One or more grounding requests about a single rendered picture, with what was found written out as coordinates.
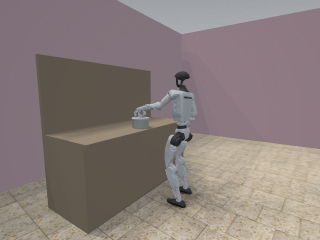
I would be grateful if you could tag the left robot upper arm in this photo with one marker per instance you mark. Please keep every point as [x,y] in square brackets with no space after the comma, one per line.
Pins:
[171,95]

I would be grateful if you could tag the right robot upper arm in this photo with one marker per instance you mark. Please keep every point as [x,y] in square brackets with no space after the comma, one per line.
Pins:
[193,107]

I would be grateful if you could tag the robot right forearm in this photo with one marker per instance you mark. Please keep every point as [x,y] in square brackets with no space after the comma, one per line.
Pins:
[188,123]

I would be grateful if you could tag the table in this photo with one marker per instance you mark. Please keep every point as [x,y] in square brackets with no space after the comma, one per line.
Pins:
[96,163]

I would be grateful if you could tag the lid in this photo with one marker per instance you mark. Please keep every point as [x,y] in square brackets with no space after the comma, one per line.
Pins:
[140,118]

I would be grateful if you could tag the robot left forearm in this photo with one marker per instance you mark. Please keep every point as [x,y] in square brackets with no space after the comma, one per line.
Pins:
[150,106]

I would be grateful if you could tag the left robot hand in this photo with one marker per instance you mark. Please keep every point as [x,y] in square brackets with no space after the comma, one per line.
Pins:
[138,110]

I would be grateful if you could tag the pot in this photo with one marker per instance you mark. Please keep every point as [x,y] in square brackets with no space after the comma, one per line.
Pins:
[140,124]

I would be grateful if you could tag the robot head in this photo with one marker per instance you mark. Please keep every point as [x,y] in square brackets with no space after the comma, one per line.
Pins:
[182,75]

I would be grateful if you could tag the right robot thigh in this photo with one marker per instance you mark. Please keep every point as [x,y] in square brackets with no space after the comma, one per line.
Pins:
[179,160]

